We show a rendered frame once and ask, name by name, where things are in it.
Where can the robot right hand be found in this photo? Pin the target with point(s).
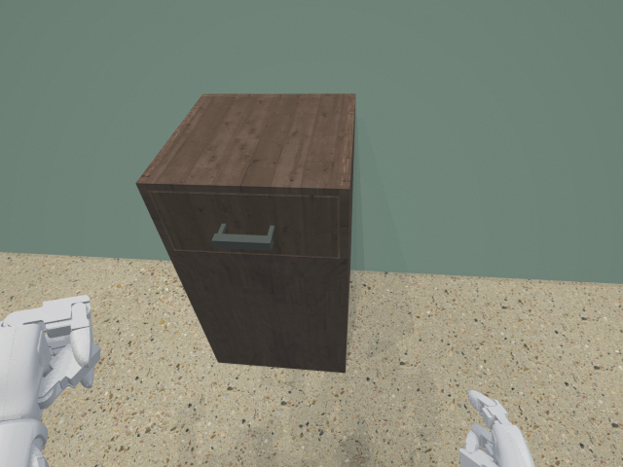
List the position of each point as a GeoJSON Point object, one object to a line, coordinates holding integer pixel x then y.
{"type": "Point", "coordinates": [504, 447]}

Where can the handle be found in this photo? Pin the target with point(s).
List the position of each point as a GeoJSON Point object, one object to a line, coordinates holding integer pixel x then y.
{"type": "Point", "coordinates": [243, 241]}

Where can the drawer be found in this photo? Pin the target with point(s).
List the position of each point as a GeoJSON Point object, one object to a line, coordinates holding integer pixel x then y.
{"type": "Point", "coordinates": [304, 224]}

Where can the robot left hand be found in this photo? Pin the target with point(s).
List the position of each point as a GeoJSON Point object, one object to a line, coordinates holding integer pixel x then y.
{"type": "Point", "coordinates": [26, 353]}

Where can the left robot forearm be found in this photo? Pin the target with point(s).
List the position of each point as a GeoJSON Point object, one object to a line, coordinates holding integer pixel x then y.
{"type": "Point", "coordinates": [21, 443]}

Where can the cabinet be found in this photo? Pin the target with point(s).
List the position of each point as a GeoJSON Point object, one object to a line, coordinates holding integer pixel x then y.
{"type": "Point", "coordinates": [272, 310]}

